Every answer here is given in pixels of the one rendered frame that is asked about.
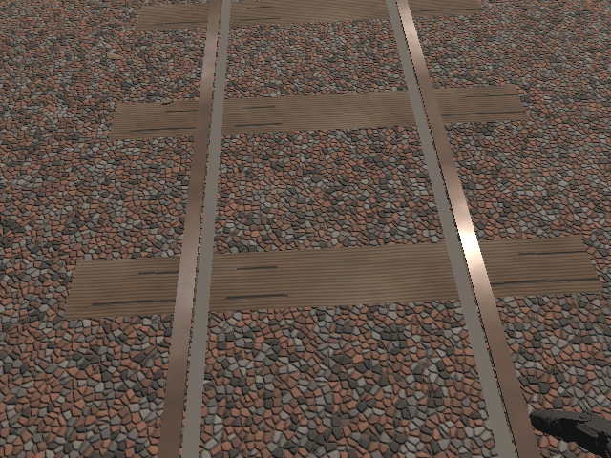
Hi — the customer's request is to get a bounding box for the robot right hand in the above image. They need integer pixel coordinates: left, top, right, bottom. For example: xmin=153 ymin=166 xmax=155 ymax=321
xmin=530 ymin=410 xmax=611 ymax=458

